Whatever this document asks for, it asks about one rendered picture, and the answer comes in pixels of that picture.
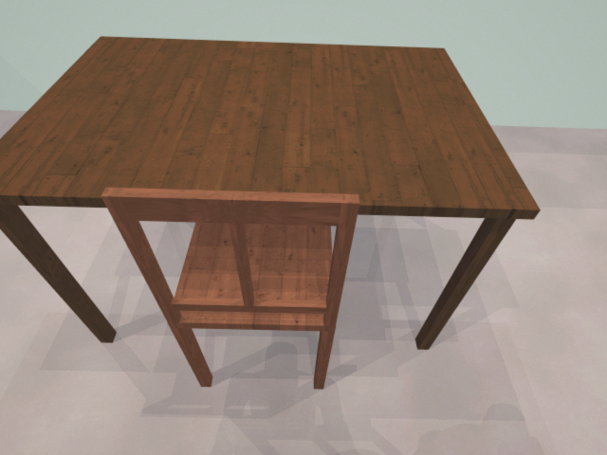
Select table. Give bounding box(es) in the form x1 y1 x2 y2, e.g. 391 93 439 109
0 36 540 350

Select chair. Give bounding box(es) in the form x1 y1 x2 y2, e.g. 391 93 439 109
101 188 359 390

